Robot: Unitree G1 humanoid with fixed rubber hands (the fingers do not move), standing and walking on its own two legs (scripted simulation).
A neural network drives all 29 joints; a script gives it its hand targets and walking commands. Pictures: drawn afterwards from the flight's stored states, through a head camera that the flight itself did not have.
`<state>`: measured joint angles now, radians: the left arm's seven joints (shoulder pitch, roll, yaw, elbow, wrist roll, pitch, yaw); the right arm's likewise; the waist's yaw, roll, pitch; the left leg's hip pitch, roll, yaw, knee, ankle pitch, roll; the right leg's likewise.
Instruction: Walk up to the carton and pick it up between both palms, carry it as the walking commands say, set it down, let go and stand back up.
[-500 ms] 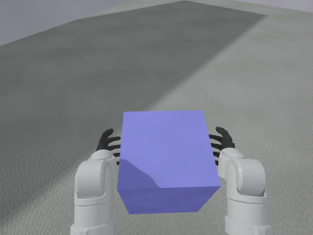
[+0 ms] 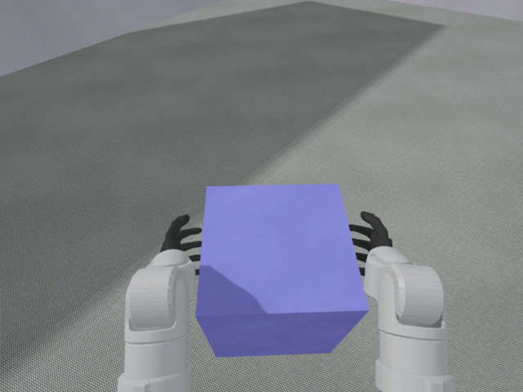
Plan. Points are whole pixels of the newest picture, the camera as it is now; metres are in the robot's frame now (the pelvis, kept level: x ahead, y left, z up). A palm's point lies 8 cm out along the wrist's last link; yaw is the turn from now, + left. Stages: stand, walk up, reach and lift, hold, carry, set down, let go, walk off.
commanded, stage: carry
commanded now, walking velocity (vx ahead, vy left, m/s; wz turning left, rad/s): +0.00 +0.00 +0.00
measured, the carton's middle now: (273, 276) +0.31 +0.02 +0.00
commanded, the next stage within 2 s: hold in 0.06 s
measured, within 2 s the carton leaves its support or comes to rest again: neither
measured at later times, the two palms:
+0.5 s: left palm (185, 271) +0.27 +0.15 +0.07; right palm (385, 276) +0.28 -0.15 +0.06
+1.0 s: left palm (197, 268) +0.31 +0.14 +0.02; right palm (375, 274) +0.31 -0.15 +0.01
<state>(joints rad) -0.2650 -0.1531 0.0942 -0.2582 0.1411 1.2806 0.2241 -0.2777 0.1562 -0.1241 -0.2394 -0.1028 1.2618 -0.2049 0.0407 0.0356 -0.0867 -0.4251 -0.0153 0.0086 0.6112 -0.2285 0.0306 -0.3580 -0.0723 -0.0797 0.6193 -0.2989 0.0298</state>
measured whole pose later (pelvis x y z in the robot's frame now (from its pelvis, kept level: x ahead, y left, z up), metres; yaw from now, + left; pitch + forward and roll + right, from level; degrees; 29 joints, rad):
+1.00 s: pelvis +0.01 -0.02 +0.01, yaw +0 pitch +2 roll +0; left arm -0.29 -0.16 0.25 0.29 0.27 0.60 0.04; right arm -0.29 0.16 -0.26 0.37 -0.25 0.57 -0.02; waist 0.04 0.01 0.01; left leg -0.36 -0.01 -0.03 0.54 -0.21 0.02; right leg -0.29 -0.03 -0.06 0.54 -0.28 0.00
